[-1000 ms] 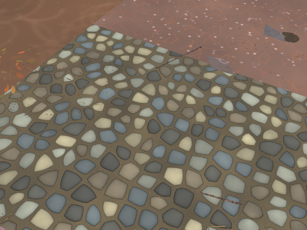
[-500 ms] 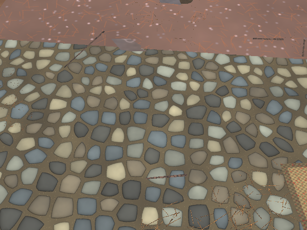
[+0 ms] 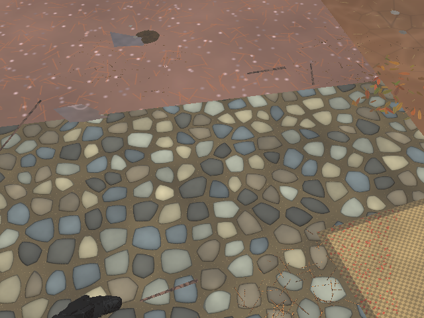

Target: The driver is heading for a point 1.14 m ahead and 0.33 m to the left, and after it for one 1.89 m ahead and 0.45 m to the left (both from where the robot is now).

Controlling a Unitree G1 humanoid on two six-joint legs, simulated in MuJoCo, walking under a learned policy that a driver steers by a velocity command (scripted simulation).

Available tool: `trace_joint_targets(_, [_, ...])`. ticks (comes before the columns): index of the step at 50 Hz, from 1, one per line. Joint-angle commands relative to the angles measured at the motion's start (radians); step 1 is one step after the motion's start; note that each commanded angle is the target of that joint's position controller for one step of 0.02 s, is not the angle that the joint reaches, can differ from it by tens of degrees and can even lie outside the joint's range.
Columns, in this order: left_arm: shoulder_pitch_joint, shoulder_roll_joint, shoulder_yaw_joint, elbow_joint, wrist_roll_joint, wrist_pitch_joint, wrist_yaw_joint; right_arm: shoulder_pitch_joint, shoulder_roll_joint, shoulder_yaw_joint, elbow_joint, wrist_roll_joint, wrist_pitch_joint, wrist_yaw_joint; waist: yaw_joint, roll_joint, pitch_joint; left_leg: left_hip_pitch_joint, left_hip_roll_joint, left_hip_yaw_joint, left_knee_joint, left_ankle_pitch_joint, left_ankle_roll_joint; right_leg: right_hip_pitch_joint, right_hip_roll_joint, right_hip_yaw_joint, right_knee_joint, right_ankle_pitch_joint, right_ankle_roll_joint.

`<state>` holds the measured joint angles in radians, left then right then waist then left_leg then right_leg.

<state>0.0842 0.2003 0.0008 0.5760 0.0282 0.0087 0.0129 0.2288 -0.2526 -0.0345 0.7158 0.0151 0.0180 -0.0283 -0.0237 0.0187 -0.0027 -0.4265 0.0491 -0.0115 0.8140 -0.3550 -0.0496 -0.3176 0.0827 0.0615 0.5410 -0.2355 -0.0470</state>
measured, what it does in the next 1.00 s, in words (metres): steps to the left, turning left: left foot, then right foot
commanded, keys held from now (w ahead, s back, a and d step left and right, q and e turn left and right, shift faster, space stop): q+shift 0.52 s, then w+q+shift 0.10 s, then w+e+shift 0.38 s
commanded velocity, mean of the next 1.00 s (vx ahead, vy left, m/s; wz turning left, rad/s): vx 0.28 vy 0.00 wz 0.44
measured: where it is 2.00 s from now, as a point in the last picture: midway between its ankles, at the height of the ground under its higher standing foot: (159, 221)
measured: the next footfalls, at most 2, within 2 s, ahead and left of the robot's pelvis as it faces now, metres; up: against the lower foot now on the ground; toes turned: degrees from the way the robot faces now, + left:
left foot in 0.06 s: +0.04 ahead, +0.13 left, +0.00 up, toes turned +4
right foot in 0.46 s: +0.10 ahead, -0.08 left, +0.00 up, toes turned +33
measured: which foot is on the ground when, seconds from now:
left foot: up 0.00-0.04, down 0.06-0.46, up 0.48-0.90, down 0.92-1.00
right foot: down 0.00-0.08, up 0.10-0.44, down 0.46-0.90, up 0.92-1.00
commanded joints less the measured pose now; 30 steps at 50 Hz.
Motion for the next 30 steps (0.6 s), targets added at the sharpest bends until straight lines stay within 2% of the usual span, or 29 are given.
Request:
trace_joint_targets(1, [0.014,0.199,0.068,-0.028,-0.019,0.002,0.014,-0.060,-0.125,-0.039,-0.117,0.010,-0.023,0.007,0.044,-0.165,-0.021,0.053,-0.019,0.049,-0.125,0.003,0.039,0.060,-0.305,0.188,-0.127,0.197,-0.185])
trace_joint_targets(2, [0.016,0.197,0.069,-0.021,-0.032,0.006,0.020,-0.032,-0.115,-0.039,-0.116,0.005,-0.025,0.012,0.027,-0.143,-0.024,0.077,-0.028,0.053,-0.211,0.069,0.057,0.078,-0.297,0.170,-0.088,0.254,-0.164])
trace_joint_targets(3, [0.038,0.188,0.071,-0.010,-0.043,0.005,0.026,-0.021,-0.129,-0.044,-0.124,-0.005,-0.028,0.015,0.024,-0.090,-0.015,0.097,-0.011,-0.005,-0.301,0.230,0.088,0.077,-0.255,0.131,-0.025,0.221,-0.115])
trace_joint_targets(4, [0.053,0.163,0.072,-0.023,-0.030,-0.001,0.033,0.006,-0.204,-0.064,-0.136,-0.016,-0.032,0.012,0.050,0.090,-0.034,0.158,0.108,-0.221,-0.359,0.512,0.150,0.000,-0.143,0.021,0.163,0.105,-0.038])
trace_joint_targets(5, [-0.025,0.151,0.071,-0.054,-0.009,-0.009,0.037,0.013,-0.252,-0.083,-0.140,-0.003,-0.031,0.009,0.031,0.271,0.004,0.195,0.231,-0.464,-0.436,0.613,0.305,-0.173,0.025,-0.098,0.308,-0.126,0.060])
trace_joint_targets(6, [-0.109,0.145,0.070,-0.077,-0.009,-0.017,0.039,0.090,-0.224,-0.080,-0.141,-0.026,-0.037,0.008,-0.049,0.285,-0.029,0.284,0.287,-0.592,-0.492,0.602,0.389,-0.306,0.043,-0.027,0.503,-0.383,0.087])
trace_joint_targets(7, [-0.099,0.132,0.070,-0.070,-0.022,-0.016,0.030,0.096,-0.200,-0.078,-0.142,-0.034,-0.044,0.002,-0.039,0.215,-0.060,0.319,0.265,-0.563,-0.474,0.557,0.370,-0.331,0.018,0.030,0.630,-0.399,0.094])
trace_joint_targets(8, [-0.085,0.108,0.068,-0.057,-0.028,-0.008,0.023,0.046,-0.190,-0.080,-0.158,-0.020,-0.042,-0.007,-0.015,0.131,-0.069,0.326,0.213,-0.504,-0.442,0.524,0.323,-0.351,0.004,0.047,0.687,-0.355,0.099])
trace_joint_targets(9, [-0.078,0.113,0.070,-0.059,-0.027,-0.005,0.018,0.001,-0.186,-0.080,-0.174,0.000,-0.036,-0.017,0.005,0.085,-0.067,0.319,0.186,-0.462,-0.434,0.505,0.291,-0.363,-0.010,0.058,0.676,-0.295,0.103])
trace_joint_targets(10, [-0.089,0.112,0.072,-0.062,-0.027,-0.006,0.015,-0.030,-0.170,-0.075,-0.190,0.009,-0.027,-0.027,0.012,0.075,-0.086,0.313,0.158,-0.434,-0.431,0.500,0.270,-0.345,-0.016,0.054,0.655,-0.250,0.107])
trace_joint_targets(12, [-0.093,0.090,0.066,-0.066,-0.031,-0.011,0.009,-0.039,-0.156,-0.073,-0.203,0.010,-0.006,-0.037,0.018,0.094,-0.109,0.314,0.108,-0.409,-0.425,0.508,0.252,-0.313,0.003,0.023,0.559,-0.188,0.115])
trace_joint_targets(16, [-0.079,0.080,0.060,-0.051,-0.038,-0.025,0.007,-0.015,-0.187,-0.092,-0.212,0.006,0.011,-0.039,0.011,0.135,-0.140,0.311,0.082,-0.459,-0.411,0.444,0.239,-0.205,0.021,0.030,0.275,-0.175,0.106])
trace_joint_targets(20, [0.002,0.127,0.080,-0.011,-0.052,-0.039,0.002,-0.050,-0.199,-0.100,-0.218,0.022,0.025,-0.021,0.023,0.202,-0.129,0.240,0.054,-0.544,-0.403,0.430,0.219,-0.028,0.032,0.034,0.016,-0.106,0.096])
trace_joint_targets(21, [0.035,0.134,0.087,0.003,-0.053,-0.043,0.000,-0.074,-0.197,-0.100,-0.220,0.034,0.029,-0.019,0.045,0.195,-0.127,0.217,0.030,-0.544,-0.381,0.388,0.198,0.036,0.026,0.026,-0.103,-0.023,0.088])
trace_joint_targets(22, [0.069,0.151,0.098,0.021,-0.050,-0.044,0.002,-0.085,-0.183,-0.097,-0.223,0.041,0.030,-0.017,0.057,0.165,-0.129,0.149,-0.010,-0.519,-0.341,0.283,0.166,0.140,-0.018,0.036,-0.204,0.074,0.069])
trace_joint_targets(23, [0.066,0.205,0.109,0.013,-0.034,-0.038,0.007,-0.019,-0.128,-0.082,-0.214,0.029,0.034,-0.013,0.019,-0.011,-0.156,0.015,-0.097,-0.408,-0.161,-0.068,0.114,0.273,-0.225,0.212,-0.234,0.107,-0.011])
trace_joint_targets(24, [-0.005,0.250,0.111,-0.014,0.007,-0.028,0.012,0.023,-0.128,-0.084,-0.223,0.019,0.024,-0.008,-0.036,-0.266,-0.098,-0.191,-0.220,-0.208,0.075,-0.304,0.059,0.236,-0.423,0.446,-0.260,0.250,-0.148])
trace_joint_targets(25, [-0.018,0.225,0.113,-0.029,0.033,-0.037,0.013,0.013,-0.211,-0.106,-0.225,0.004,0.010,0.000,-0.029,-0.290,-0.064,-0.232,-0.108,-0.158,0.292,-0.273,0.012,0.139,-0.519,0.509,-0.301,0.198,-0.231])
trace_joint_targets(26, [-0.058,0.157,0.093,-0.041,0.021,-0.040,0.024,0.000,-0.257,-0.118,-0.199,0.011,0.011,0.003,-0.025,-0.192,-0.031,-0.229,-0.058,-0.136,0.381,-0.179,-0.007,0.107,-0.446,0.385,-0.291,0.090,-0.206])
trace_joint_targets(27, [-0.055,0.150,0.089,-0.037,-0.002,-0.039,0.035,0.020,-0.245,-0.114,-0.177,0.009,0.018,0.004,-0.023,-0.147,-0.026,-0.251,-0.045,-0.112,0.425,-0.068,-0.011,0.114,-0.360,0.292,-0.307,-0.108,-0.150])
trace_joint_targets(28, [-0.018,0.172,0.092,-0.028,-0.028,-0.042,0.046,0.019,-0.222,-0.107,-0.178,0.001,0.019,0.009,-0.004,-0.168,-0.029,-0.322,-0.035,-0.078,0.491,-0.004,-0.011,0.170,-0.341,0.266,-0.333,-0.223,-0.126])
trace_joint_targets(29, [0.024,0.190,0.091,-0.017,-0.038,-0.049,0.051,-0.004,-0.205,-0.097,-0.189,0.005,0.015,0.018,0.021,-0.164,-0.022,-0.381,-0.011,-0.053,0.533,0.035,-0.012,0.210,-0.347,0.243,-0.351,-0.285,-0.118])
trace_joint_targets(30, [0.077,0.200,0.092,-0.006,-0.031,-0.058,0.051,-0.034,-0.196,-0.090,-0.199,0.012,0.008,0.024,0.049,-0.150,-0.023,-0.417,0.002,-0.030,0.544,0.060,-0.010,0.246,-0.343,0.220,-0.365,-0.347,-0.109])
